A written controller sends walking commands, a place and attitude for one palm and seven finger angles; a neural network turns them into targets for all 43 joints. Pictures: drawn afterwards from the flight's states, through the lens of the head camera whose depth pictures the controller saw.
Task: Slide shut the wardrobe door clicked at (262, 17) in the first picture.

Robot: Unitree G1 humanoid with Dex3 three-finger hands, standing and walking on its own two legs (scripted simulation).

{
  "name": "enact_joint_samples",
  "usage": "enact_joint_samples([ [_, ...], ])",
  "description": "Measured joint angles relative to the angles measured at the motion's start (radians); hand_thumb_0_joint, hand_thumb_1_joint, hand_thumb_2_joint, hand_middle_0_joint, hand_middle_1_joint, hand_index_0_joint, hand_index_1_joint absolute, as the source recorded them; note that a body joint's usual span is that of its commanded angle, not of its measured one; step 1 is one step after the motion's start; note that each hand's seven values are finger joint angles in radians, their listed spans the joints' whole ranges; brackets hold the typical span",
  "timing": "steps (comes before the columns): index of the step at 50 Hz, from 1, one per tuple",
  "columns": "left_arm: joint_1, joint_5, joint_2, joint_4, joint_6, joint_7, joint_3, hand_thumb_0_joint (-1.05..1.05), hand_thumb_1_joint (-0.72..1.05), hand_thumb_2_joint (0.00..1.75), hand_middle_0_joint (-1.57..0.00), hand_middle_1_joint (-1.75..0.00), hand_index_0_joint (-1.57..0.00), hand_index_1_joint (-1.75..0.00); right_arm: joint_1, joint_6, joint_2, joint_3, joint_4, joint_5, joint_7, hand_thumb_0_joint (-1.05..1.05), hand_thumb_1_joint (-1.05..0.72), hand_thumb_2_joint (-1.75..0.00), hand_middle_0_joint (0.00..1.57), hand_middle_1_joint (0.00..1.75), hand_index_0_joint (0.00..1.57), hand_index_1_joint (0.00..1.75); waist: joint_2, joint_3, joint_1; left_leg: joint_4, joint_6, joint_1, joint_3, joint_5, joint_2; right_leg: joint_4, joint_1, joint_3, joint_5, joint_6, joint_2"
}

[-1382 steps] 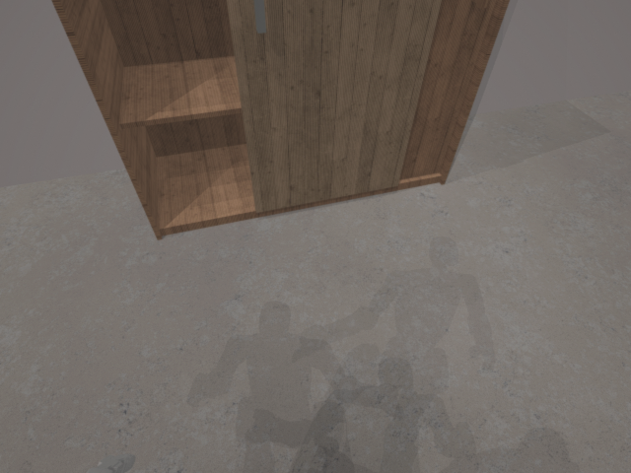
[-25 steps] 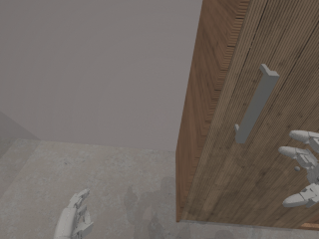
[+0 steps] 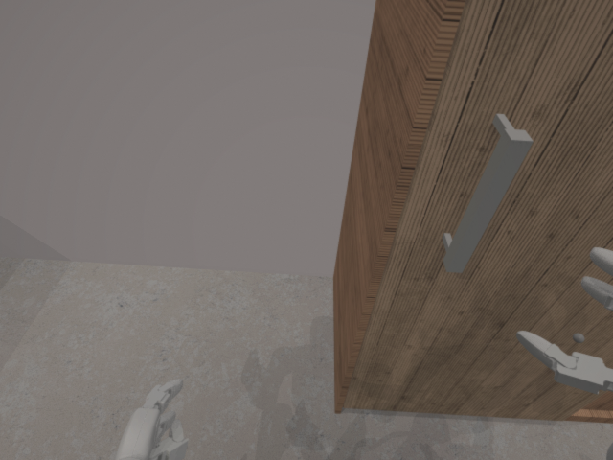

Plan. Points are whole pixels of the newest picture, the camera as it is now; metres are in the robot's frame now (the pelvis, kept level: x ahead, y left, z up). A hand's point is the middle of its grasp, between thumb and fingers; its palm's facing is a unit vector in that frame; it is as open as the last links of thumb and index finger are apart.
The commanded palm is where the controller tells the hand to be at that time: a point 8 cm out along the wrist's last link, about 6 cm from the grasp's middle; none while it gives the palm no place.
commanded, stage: draw the hand back to the body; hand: right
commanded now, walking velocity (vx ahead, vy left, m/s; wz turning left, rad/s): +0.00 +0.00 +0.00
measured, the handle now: (475, 200) +0.41 -0.23 +0.16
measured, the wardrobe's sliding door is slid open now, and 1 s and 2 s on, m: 0.00 0.00 0.00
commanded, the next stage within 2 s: step back with the hand held close in 0.68 s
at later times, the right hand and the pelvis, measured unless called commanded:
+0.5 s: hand (583, 340) +0.20 -0.27 +0.15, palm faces +0.46 +0.82 -0.35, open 7.6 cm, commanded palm +0.15 -0.30 +0.17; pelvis +0.01 +0.00 +0.00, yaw +0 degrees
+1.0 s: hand (576, 340) +0.20 -0.27 +0.15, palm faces +0.41 +0.82 -0.41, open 7.4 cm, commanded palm +0.14 -0.30 +0.17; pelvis -0.01 +0.00 +0.00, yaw +2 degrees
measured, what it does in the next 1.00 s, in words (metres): stands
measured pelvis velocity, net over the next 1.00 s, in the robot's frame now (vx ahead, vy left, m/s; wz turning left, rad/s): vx -0.01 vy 0.00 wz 0.03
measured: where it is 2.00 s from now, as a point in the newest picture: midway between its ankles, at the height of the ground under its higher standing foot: outside the picture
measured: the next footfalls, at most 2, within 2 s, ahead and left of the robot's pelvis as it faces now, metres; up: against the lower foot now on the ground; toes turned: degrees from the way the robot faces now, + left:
left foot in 1.76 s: -0.11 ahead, +0.09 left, +0.00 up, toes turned -5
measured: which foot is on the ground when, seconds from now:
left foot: down 0.00-1.00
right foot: down 0.00-1.00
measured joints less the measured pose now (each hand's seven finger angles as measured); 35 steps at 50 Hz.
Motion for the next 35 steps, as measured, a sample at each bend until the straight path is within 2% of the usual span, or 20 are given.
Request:
enact_joint_samples([
  [7, 0.0, 0.003, -0.003, -0.023, 0.031, -0.013, 0.007, 0.02, 0.91, 0.9, -0.2, -0.3, -0.21, -0.3, 0.055, 0.003, -0.009, -0.003, -0.054, -0.003, 0.009, 0.0, -0.29, -0.61, 0.23, 0.65, 0.23, 0.66, 0.001, -0.01, 0.009, -0.015, -0.007, 0.017, -0.015, -0.002, 0.003, -0.014, 0.022, -0.014, -0.008, -0.004, 0.004],
  [20, -0.008, 0.007, 0.006, -0.046, 0.055, -0.015, 0.015, 0.01, 0.91, 0.9, -0.2, -0.3, -0.21, -0.3, 0.098, 0.021, -0.004, -0.001, -0.116, -0.006, 0.009, 0.01, -0.74, -0.83, 0.22, 0.39, 0.22, 0.39, 0.003, -0.013, -0.001, -0.031, -0.009, 0.032, -0.012, 0.001, 0.004, -0.018, 0.03, -0.012, -0.011, -0.005, 0.005],
  [26, -0.011, 0.008, -0.001, -0.047, 0.062, -0.014, 0.01, 0.01, 0.91, 0.9, -0.2, -0.3, -0.21, -0.3, 0.088, 0.025, -0.003, -0.006, -0.106, -0.005, 0.008, 0.01, -0.84, -0.88, 0.21, 0.33, 0.21, 0.33, 0.003, -0.01, -0.003, -0.036, -0.006, 0.036, -0.009, 0.006, 0.0, -0.023, 0.033, -0.007, -0.004, -0.002, 0.002],
  [35, -0.008, 0.011, -0.005, -0.039, 0.062, -0.011, 0.007, 0.01, 0.91, 0.9, -0.2, -0.3, -0.21, -0.3, 0.086, 0.021, 0.001, -0.002, -0.099, -0.002, 0.011, 0.01, -0.88, -0.9, 0.21, 0.3, 0.21, 0.31, -0.001, -0.005, -0.001, -0.048, 0.001, 0.045, -0.005, 0.016, -0.007, -0.031, 0.039, -0.003, 0.005, 0.003, -0.004],
])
